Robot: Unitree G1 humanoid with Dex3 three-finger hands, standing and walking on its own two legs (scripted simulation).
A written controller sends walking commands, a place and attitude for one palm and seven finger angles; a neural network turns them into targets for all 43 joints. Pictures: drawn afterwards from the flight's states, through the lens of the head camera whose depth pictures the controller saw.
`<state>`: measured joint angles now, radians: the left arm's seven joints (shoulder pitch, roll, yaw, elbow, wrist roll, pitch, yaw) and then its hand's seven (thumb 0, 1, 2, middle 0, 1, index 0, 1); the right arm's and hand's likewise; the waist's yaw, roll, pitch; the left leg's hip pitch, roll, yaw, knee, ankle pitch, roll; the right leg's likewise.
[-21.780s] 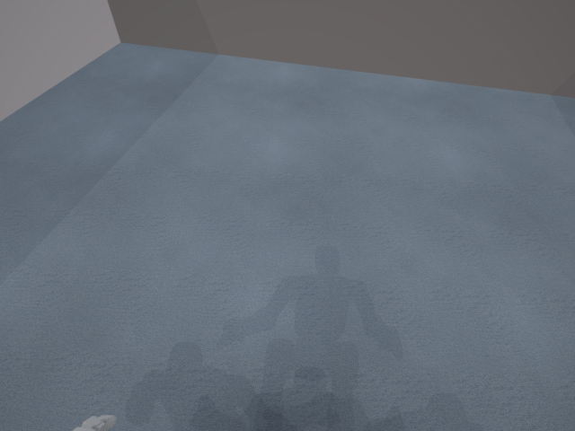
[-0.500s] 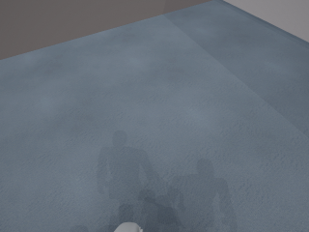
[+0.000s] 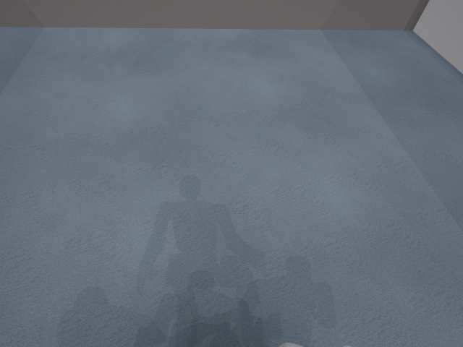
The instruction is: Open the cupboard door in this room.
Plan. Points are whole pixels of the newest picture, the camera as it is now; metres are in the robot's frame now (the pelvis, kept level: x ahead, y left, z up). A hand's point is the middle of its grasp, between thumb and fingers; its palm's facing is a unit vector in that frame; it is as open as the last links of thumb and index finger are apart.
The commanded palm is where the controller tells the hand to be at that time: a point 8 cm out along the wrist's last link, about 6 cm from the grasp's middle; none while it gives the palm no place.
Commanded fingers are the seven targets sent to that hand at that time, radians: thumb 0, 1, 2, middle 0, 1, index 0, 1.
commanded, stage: turn or walk to find it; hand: left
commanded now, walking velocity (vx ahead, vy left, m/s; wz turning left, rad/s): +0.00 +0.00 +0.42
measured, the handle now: out of the picture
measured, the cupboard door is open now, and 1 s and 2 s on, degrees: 0 0 0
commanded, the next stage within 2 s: stand and wait in 1.40 s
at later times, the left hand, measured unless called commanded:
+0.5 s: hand out of the picture +0.03 +0.13 -0.14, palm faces +0.23 -0.93 -0.29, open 7.4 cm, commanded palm none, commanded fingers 0.00 0.90 0.90 -0.20 -0.30 -0.20 -0.30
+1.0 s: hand out of the picture -0.12 +0.18 -0.18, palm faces +0.49 -0.84 -0.23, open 7.4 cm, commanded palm none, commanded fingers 0.00 0.90 0.90 -0.20 -0.30 -0.20 -0.30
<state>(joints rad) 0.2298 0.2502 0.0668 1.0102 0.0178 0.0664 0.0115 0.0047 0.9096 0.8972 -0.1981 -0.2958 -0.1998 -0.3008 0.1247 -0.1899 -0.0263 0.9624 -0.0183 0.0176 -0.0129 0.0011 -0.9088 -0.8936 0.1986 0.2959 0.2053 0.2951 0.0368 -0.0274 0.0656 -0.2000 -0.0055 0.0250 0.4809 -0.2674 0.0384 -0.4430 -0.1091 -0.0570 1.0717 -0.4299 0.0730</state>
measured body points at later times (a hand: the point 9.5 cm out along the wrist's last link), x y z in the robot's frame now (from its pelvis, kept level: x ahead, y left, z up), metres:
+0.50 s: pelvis -0.01 -0.07 +0.00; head +0.02 -0.11 +0.45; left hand +0.02 +0.18 -0.12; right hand +0.06 -0.32 -0.17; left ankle -0.08 +0.09 -0.64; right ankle +0.00 -0.15 -0.74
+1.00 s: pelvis -0.05 -0.02 +0.00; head -0.03 +0.02 +0.45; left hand -0.15 +0.23 -0.16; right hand +0.16 -0.19 -0.13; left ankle -0.10 +0.05 -0.74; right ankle -0.01 -0.17 -0.66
